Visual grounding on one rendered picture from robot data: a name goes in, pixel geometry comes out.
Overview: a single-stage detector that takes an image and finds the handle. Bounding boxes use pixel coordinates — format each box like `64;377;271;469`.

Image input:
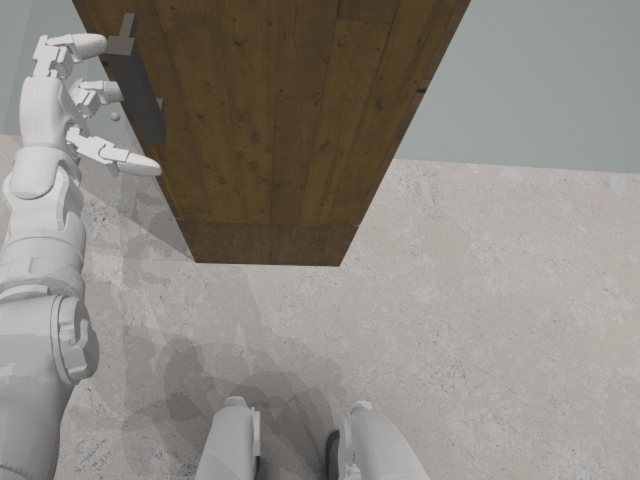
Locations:
104;13;167;144

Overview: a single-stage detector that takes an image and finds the cupboard door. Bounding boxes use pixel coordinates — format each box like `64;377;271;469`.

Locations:
83;0;459;228

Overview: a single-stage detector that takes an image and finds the robot right shin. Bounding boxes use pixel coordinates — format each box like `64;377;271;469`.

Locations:
338;401;372;480

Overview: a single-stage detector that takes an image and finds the left robot upper arm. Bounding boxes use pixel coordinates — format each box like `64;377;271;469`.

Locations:
0;294;99;480

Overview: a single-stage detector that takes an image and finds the robot left forearm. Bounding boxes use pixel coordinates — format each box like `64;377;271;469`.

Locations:
0;146;86;304

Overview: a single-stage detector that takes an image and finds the robot left hand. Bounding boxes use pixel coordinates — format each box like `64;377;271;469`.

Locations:
19;34;162;178

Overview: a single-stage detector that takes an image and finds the right robot thigh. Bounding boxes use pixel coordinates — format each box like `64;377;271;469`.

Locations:
339;410;430;480

